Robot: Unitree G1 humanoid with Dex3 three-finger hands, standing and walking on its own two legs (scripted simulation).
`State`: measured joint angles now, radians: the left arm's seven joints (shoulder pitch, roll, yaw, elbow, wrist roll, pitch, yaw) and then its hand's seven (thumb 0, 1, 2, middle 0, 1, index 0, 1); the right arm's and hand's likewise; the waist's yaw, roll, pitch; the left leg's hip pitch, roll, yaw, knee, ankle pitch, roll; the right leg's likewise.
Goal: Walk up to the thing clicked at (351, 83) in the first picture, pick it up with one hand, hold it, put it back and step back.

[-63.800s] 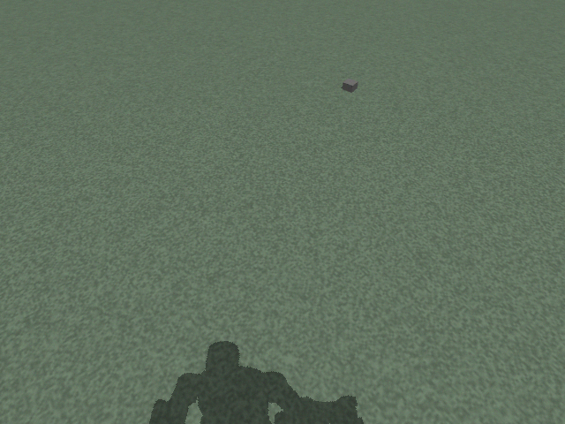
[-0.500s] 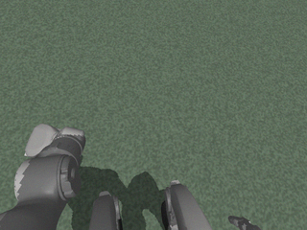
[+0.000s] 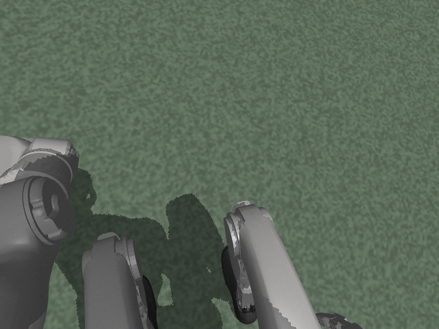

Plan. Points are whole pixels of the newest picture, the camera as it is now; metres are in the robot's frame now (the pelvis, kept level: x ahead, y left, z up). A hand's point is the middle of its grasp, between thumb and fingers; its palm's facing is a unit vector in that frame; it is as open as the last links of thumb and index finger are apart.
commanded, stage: crouch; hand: left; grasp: from above
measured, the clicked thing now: (45, 161) +0.47 +0.25 -0.17
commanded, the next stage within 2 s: lower in 1.02 s
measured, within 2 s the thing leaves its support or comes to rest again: neither
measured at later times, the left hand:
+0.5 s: hand (65, 163) +0.48 +0.23 -0.23, palm faces -0.06 -0.47 -0.88, open 10.2 cm
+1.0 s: hand (62, 163) +0.49 +0.25 -0.26, palm faces -0.05 -0.45 -0.89, open 10.2 cm
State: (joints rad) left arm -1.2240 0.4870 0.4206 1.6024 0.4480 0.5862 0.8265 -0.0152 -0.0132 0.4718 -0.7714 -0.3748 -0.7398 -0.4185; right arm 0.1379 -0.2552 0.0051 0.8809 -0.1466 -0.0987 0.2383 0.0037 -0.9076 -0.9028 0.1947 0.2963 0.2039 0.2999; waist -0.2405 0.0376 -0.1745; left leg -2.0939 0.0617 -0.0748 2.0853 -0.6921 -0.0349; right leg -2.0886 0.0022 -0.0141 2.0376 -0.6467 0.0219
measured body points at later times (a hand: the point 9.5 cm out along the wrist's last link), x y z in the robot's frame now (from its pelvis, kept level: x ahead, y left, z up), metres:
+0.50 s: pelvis -0.01 +0.00 -0.08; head +0.26 +0.01 +0.28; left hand +0.49 +0.25 -0.18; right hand -0.03 -0.29 -0.19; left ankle +0.07 +0.14 -0.39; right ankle +0.09 -0.13 -0.39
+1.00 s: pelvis -0.01 +0.01 -0.09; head +0.27 +0.03 +0.25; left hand +0.50 +0.27 -0.21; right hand -0.04 -0.27 -0.18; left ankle +0.07 +0.14 -0.39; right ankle +0.09 -0.13 -0.39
